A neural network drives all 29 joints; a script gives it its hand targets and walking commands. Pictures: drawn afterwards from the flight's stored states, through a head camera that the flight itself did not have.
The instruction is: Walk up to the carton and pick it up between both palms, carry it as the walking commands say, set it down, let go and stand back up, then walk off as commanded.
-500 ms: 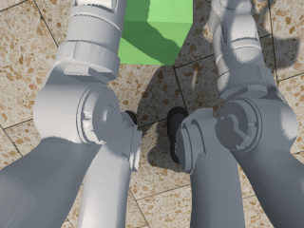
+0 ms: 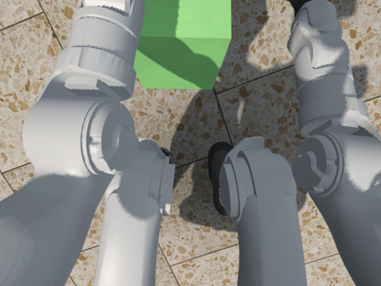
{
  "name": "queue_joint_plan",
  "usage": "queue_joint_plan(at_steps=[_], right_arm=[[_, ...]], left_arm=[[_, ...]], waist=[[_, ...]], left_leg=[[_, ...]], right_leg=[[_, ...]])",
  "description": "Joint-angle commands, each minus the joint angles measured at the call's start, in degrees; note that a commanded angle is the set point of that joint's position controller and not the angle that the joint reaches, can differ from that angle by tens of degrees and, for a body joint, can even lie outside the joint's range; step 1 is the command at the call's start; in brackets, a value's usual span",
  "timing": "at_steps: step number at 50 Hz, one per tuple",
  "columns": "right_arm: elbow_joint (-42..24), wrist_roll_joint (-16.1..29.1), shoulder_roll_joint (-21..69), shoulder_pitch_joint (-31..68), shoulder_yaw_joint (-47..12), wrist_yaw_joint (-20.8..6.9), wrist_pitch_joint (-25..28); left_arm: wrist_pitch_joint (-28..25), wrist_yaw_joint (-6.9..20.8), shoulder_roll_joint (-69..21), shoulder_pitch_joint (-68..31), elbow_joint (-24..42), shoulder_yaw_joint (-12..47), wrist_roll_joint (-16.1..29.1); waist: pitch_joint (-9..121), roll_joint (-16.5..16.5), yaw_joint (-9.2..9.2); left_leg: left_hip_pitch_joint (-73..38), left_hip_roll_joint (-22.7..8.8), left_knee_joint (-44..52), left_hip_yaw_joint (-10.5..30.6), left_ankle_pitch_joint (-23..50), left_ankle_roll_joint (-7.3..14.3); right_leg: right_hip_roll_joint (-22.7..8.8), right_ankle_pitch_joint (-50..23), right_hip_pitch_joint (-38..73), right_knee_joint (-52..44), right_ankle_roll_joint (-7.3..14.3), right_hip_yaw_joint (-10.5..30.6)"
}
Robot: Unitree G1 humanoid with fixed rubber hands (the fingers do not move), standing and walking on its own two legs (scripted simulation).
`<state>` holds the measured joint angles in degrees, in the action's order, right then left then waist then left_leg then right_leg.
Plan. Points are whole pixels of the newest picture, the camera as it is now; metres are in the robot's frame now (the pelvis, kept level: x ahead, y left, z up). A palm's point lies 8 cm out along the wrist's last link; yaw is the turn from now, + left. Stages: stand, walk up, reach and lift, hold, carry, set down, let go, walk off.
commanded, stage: set down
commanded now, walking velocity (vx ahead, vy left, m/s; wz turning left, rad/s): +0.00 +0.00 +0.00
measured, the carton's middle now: (177, 0) +0.54 +0.02 -0.24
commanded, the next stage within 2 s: let go in 1.46 s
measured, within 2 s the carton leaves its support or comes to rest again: rests again in 0.44 s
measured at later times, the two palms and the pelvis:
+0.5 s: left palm out of the picture +0.55 +0.10 -0.10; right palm out of the picture +0.53 -0.20 -0.10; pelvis -0.02 +0.00 +0.02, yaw -1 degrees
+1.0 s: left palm out of the picture +0.56 +0.13 +0.05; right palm out of the picture +0.52 -0.17 +0.04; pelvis -0.02 +0.02 +0.13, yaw -2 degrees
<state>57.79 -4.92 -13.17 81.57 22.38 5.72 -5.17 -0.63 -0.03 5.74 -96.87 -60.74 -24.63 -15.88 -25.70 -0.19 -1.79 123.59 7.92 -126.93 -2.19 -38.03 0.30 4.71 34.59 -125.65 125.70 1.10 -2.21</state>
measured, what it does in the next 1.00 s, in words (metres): rises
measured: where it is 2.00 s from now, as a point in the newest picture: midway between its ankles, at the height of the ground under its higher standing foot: (188, 193)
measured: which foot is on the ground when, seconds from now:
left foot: down 0.00-1.00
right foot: down 0.00-1.00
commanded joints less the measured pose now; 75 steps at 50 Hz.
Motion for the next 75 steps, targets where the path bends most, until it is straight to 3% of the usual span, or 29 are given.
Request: queue_joint_plan(at_steps=[1,3,6,9,11,12,16,17,23,24,27,30,32,35,36,40,41,43,45,49,50,54,59,62,65,68,69,71,75], right_arm=[[-4.25,4.79,-11.95,13.76,-11.96,1.14,2.78],[-8.13,6.08,-11.83,16.22,-13.09,1.55,3.21],[-8.99,6.0,-12.88,16.07,-12.11,2.43,2.68],[-12.6,6.37,-13.3,14.93,-11.21,3.11,2.75],[-17.99,7.35,-13.15,14.26,-11.27,3.68,2.22],[-22.66,8.13,-13.3,15.02,-11.61,3.99,1.88],[-35.74,11.77,-13.68,15.98,-12.57,4.99,-1.97],[-37.84,12.51,-12.94,18.98,-13.15,5.17,-3.6],[-36.39,14.56,-8.02,21.84,-18.3,5.22,-12.05],[-30.75,13.56,-6.95,20.58,-18.47,5.23,-13.03],[-25.88,12.95,-5.54,21.49,-18.23,5.34,-14.35],[-26.1,12.66,-7.85,22.8,-16.19,5.88,-14.84],[-28.83,12.98,-9.6,24.93,-15.81,6.21,-15.63],[-28.36,13.44,-11.75,27.3,-14.88,6.13,-17.12],[-30.28,13.43,-11.93,28.44,-14.65,5.88,-17.23],[-35.04,13.61,-14.24,27.78,-13.06,5.34,-17.89],[-38.92,14.24,-15.94,28.56,-12.57,5.45,-18.24],[-39.74,13.33,-17.71,24.54,-11.17,5.12,-19.0],[-41.03,13.81,-18.44,22.94,-11.12,4.81,-19.56],[-36.05,11.59,-19.04,15.97,-8.77,3.42,-19.82],[-35.41,12.1,-17.65,15.9,-9.42,3.13,-19.5],[-33.25,10.55,-16.87,12.16,-7.27,2.2,-17.04],[-34.76,10.35,-16.4,8.48,-6.64,1.68,-15.43],[-44.07,11.46,-18.65,9.38,-6.92,2.42,-15.18],[-44.65,12.77,-17.46,9.29,-9.08,2.38,-15.98],[-34.44,12.02,-14.98,9.31,-10.17,1.31,-15.97],[-33.97,12.52,-13.86,9.88,-10.75,1.24,-15.68],[-27.67,10.51,-12.92,8.64,-9.11,1.04,-14.69],[-20.72,7.32,-9.89,3.7,-8.34,0.38,-12.88]], left_arm=[[9.58,-3.84,19.09,13.19,-21.21,-1.04,4.99],[9.27,-4.41,19.4,11.79,-19.13,-0.6,6.04],[9.08,-5.76,19.52,10.47,-16.13,-0.21,6.02],[8.77,-6.57,18.65,10.09,-13.18,1.44,7.78],[8.84,-7.28,18.79,9.6,-8.99,2.06,8.95],[8.82,-7.83,19.59,8.33,-4.82,2.87,10.31],[10.4,-10.34,18.09,3.81,15.82,11.3,19.33],[11.29,-11.2,18.44,1.04,21.1,11.95,19.79],[16.96,-11.92,20.2,-3.1,29.6,13.05,23.09],[17.61,-11.86,20.57,-3.75,28.09,13.57,22.99],[17.85,-11.08,19.54,-9.87,31.8,16.46,24.89],[18.41,-10.31,19.45,-14.83,36.72,20.49,28.15],[19.59,-10.13,19.62,-15.23,36.65,22.43,30.19],[22.31,-9.83,20.18,-15.11,28.81,22.85,30.13],[22.73,-9.82,20.7,-15.46,29.45,22.83,30.42],[24.15,-10.88,20.3,-15.17,34.62,23.62,29.95],[24.57,-11.34,21.06,-15.26,38.26,22.91,29.62],[25.54,-12.18,20.65,-14.49,43.55,22.75,29.4],[26.42,-12.93,20.48,-14.22,47.22,22.76,28.88],[28.09,-12.56,15.62,-5.3,39.41,24.12,27.95],[27.9,-12.29,14.89,-4.75,36.83,23.74,27.3],[25.73,-11.52,13.27,-0.63,33.8,23.38,26.15],[23.89,-11.47,14.14,-0.43,38.42,22.2,25.29],[23.6,-11.8,15.58,-0.88,46.7,22.01,26.35],[24.08,-12.08,15.73,-1.22,48.2,22.13,26.05],[24.23,-11.03,13.01,-0.36,36.5,21.15,24.77],[23.87,-10.87,13.67,-0.52,35.41,20.59,24.66],[22.96,-10.16,12.19,1.46,27.51,19.51,23.55],[20.69,-8.77,12.11,7.8,16.94,15.83,20.64]], waist=[[51.87,-7.05,7.74],[55.47,-8.4,7.89],[60.31,-6.63,8.3],[67.95,-5.76,6.46],[75.91,-5.99,6.77],[82.98,-6.64,7.0],[113.64,-4.98,3.77],[118.54,-3.43,4.63],[110.92,-5.83,6.57],[105.97,-5.45,5.78],[101.04,-3.41,3.4],[106.4,-0.32,-1.6],[108.64,0.27,-3.0],[104.71,1.35,-2.84],[105.52,0.07,-2.77],[115.07,3.07,-3.06],[120.3,4.28,-1.92],[125.85,6.21,-3.48],[129.01,8.05,-3.31],[121.92,9.94,-5.15],[118.91,10.32,-4.05],[116.1,10.07,-5.03],[122.55,11.15,-4.48],[133.32,10.59,-5.12],[131.64,10.56,-3.91],[117.36,9.24,-2.68],[115.86,8.26,-1.92],[109.19,6.99,-2.9],[103.4,4.01,-0.9]], left_leg=[[-14.77,-1.17,8.8,2.89,16.2,0.49],[-16.45,-1.39,9.07,3.14,17.81,0.77],[-20.03,-1.45,9.87,2.52,20.63,0.02],[-24.35,-1.31,10.52,1.98,23.35,0.0],[-29.35,-1.12,10.92,1.03,26.11,-0.29],[-32.17,-1.26,11.05,1.04,28.37,-0.07],[-46.51,-0.59,12.46,-0.52,34.94,-0.16],[-49.2,-0.86,13.52,-0.54,34.44,-0.32],[-42.59,-0.82,19.68,-2.57,24.05,0.55],[-39.23,-1.28,19.99,-2.57,20.61,0.35],[-37.42,-1.52,22.2,-2.49,17.09,0.08],[-43.49,-1.91,23.36,-1.56,17.82,-0.31],[-46.96,-1.92,24.68,-1.03,17.86,-0.05],[-47.72,-2.54,28.19,0.07,12.43,0.22],[-49.04,-2.73,29.72,0.65,12.25,0.43],[-60.58,-2.8,33.57,1.99,17.72,-0.07],[-64.6,-2.43,34.29,1.73,19.7,-0.32],[-70.86,-2.55,35.93,2.6,24.04,-0.89],[-77.52,-2.82,37.6,3.45,26.98,-1.27],[-83.89,-3.43,41.82,6.38,32.02,-1.92],[-82.42,-3.47,42.83,5.97,31.28,-1.68],[-84.21,-3.58,46.48,6.72,37.86,-2.47],[-93.66,-4.02,49.88,7.63,46.64,-3.05],[-103.2,-3.94,52.09,7.28,54.05,-3.2],[-106.19,-4.55,55.1,8.17,55.7,-2.75],[-96.57,-4.65,58.76,7.75,46.23,-2.43],[-94.4,-4.24,60.27,6.81,43.89,-1.95],[-89.52,-4.26,61.21,7.09,41.12,-1.8],[-84.54,-3.85,64.21,5.97,36.89,-1.68]], right_leg=[[0.58,-19.9,35.99,-6.86,-5.2,3.6],[0.5,-21.42,37.88,-6.79,-5.22,3.32],[0.82,-23.36,39.98,-7.51,-5.27,3.14],[1.33,-26.09,43.39,-8.13,-5.25,2.14],[1.49,-29.32,48.27,-8.96,-4.99,2.31],[1.67,-32.19,52.16,-8.67,-5.01,2.11],[2.4,-39.69,64.6,-9.88,-4.11,0.52],[2.3,-38.99,65.67,-10.65,-3.65,0.37],[1.4,-29.28,70.45,-17.91,-3.18,4.35],[1.14,-26.13,68.81,-18.72,-2.84,5.39],[1.09,-23.2,67.54,-21.73,-2.13,6.87],[1.44,-25.46,68.13,-23.18,-1.0,5.67],[1.21,-24.87,69.37,-24.99,-0.87,5.32],[0.3,-17.43,66.31,-28.43,-0.52,5.22],[0.08,-17.25,66.19,-29.27,-0.5,4.5],[0.21,-22.31,67.5,-31.25,-0.28,2.56],[0.54,-23.44,69.3,-32.03,-0.23,2.5],[0.95,-26.47,70.91,-33.27,0.19,1.9],[1.01,-26.79,70.26,-35.14,0.47,1.8],[1.44,-26.64,64.42,-38.75,0.49,0.51],[1.21,-26.07,64.58,-40.15,0.66,1.28],[1.59,-29.34,66.3,-44.08,0.14,1.17],[2.28,-33.91,70.36,-48.3,-0.05,1.29],[2.98,-40.5,79.06,-51.41,-0.05,1.36],[2.8,-40.27,79.65,-54.2,-0.32,1.93],[0.98,-33.26,76.7,-57.67,-0.8,2.04],[0.65,-33.54,79.16,-59.2,-1.13,2.34],[0.26,-32.25,78.38,-60.26,-1.43,2.04],[-0.31,-31.24,82.05,-62.55,-2.31,1.91]])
